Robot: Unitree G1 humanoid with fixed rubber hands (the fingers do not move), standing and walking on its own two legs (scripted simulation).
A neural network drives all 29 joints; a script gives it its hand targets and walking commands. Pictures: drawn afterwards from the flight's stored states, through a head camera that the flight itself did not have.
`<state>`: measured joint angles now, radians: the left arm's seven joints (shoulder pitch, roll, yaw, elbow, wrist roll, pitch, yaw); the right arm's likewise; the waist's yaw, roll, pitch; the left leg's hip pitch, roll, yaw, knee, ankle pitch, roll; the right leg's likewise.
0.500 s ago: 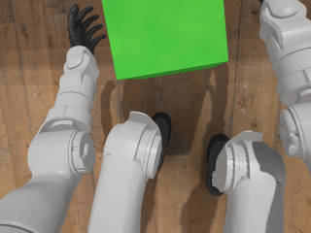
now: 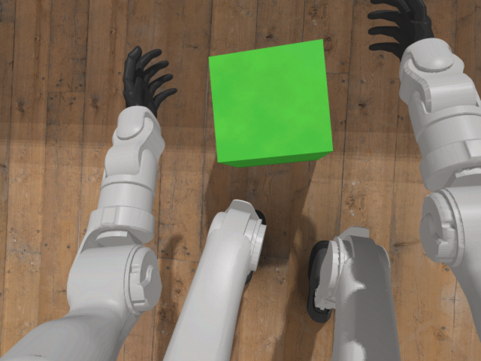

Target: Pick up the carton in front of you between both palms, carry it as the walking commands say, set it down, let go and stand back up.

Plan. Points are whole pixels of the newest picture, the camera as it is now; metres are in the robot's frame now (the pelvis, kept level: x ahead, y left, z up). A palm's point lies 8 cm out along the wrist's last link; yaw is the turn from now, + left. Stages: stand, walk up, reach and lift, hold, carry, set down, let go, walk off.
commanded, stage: set down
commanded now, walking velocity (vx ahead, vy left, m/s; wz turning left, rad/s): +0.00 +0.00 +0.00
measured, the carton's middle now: (271, 117) +0.50 +0.09 -0.35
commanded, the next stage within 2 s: let go in 0.48 s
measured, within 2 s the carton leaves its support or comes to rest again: neither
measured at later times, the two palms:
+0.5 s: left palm (60, 71) +0.43 +0.27 +0.05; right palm out of the picture +0.57 -0.10 +0.04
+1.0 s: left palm out of the picture +0.35 +0.26 +0.17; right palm out of the picture +0.41 -0.17 +0.15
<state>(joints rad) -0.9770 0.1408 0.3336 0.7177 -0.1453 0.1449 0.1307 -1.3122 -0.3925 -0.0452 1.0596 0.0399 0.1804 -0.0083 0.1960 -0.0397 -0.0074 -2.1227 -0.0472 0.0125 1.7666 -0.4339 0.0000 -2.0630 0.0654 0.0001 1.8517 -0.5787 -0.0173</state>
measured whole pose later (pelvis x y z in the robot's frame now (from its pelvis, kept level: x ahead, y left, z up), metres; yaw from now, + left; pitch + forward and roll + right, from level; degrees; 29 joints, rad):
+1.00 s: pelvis +0.09 +0.02 +0.26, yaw -2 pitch +25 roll +0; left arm -0.15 0.19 0.10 0.51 -0.02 0.03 -0.12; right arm -0.30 -0.13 -0.15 0.59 -0.09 0.07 -0.11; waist 0.12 0.02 -0.05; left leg -0.92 -0.04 0.01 0.76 -0.27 0.04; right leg -0.87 0.06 0.08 0.78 -0.35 0.01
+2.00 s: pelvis +0.13 +0.00 +0.30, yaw +1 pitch +0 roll +0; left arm 0.26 0.26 0.01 0.50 0.06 0.04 0.02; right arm 0.28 -0.23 -0.02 0.58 -0.04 0.02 0.00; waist 0.00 -0.04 -0.02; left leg -0.24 -0.06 -0.05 0.50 -0.26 0.01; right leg -0.16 0.03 0.03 0.50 -0.35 -0.02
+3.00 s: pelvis +0.16 +0.03 +0.29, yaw +3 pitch +0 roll +0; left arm 0.41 0.23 -0.04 0.99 0.02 0.01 0.06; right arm 0.37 -0.19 0.03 1.01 -0.01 0.00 -0.03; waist 0.00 -0.03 -0.02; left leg -0.20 -0.10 -0.07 0.53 -0.32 0.07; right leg -0.08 -0.01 0.01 0.47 -0.39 0.01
